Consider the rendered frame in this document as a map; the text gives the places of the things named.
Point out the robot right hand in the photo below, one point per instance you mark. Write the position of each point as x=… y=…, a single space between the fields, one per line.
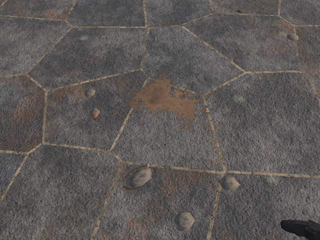
x=308 y=229

